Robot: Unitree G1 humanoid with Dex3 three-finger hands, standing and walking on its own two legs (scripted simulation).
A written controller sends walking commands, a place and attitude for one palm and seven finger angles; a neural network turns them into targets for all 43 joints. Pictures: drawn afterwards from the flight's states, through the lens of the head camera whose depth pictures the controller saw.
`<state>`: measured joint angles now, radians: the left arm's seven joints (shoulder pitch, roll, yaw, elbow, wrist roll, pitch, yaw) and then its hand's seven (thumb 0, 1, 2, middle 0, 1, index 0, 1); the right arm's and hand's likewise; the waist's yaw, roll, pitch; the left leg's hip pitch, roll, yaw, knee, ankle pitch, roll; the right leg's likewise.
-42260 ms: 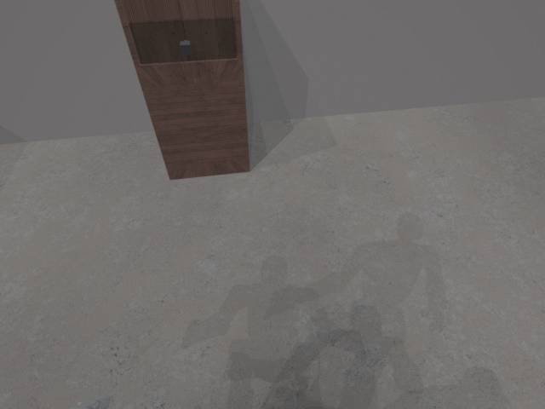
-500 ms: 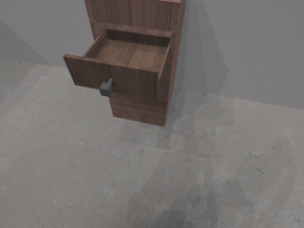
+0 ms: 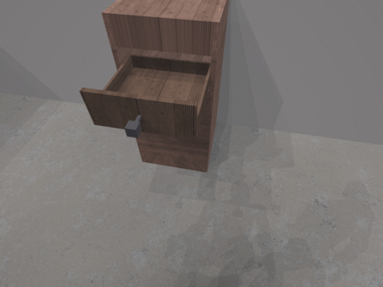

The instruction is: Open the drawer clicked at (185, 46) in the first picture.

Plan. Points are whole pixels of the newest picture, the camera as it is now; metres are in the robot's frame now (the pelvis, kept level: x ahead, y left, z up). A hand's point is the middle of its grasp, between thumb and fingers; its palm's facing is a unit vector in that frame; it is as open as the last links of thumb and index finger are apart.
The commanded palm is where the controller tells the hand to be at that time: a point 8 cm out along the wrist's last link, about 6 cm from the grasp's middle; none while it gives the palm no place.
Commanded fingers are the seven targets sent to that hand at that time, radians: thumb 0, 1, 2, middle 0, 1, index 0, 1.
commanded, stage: let the arm hang, fingers relaxed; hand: left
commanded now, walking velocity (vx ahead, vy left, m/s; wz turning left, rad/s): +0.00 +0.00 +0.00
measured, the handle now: (135, 124) +0.60 +0.21 -0.06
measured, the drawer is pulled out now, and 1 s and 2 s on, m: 0.30 0.30 0.30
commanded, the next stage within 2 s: look to check the result in 0.06 s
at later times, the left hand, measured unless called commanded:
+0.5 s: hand out of the picture +0.07 +0.22 -0.17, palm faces +0.00 -0.96 -0.27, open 7.4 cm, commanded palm none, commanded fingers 0.00 0.90 0.90 -0.20 -0.30 -0.20 -0.30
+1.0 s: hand out of the picture +0.12 +0.24 -0.16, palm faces -0.02 -0.95 -0.31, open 7.4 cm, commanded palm none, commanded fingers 0.00 0.90 0.90 -0.20 -0.30 -0.20 -0.30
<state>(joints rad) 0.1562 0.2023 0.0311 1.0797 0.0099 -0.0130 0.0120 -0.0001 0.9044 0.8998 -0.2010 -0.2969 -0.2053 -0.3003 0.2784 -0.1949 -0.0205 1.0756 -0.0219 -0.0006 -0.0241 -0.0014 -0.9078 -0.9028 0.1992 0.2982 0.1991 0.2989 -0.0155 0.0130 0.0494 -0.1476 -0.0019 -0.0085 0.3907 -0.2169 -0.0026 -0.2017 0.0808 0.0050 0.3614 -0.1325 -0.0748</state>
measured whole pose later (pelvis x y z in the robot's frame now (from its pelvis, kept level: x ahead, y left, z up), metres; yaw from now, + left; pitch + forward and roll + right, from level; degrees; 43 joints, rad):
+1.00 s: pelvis +0.04 +0.01 +0.00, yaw -1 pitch -1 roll +0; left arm 0.11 0.29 0.02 1.11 0.01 -0.02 0.01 0.00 0.90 0.90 -0.20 -0.30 -0.21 -0.30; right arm 0.16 -0.28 -0.02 1.10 -0.01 0.00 -0.02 0.00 -0.91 -0.90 0.20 0.30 0.20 0.30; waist -0.01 0.01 0.07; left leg -0.06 -0.01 0.00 0.31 -0.23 0.01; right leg -0.13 0.07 0.02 0.32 -0.17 -0.06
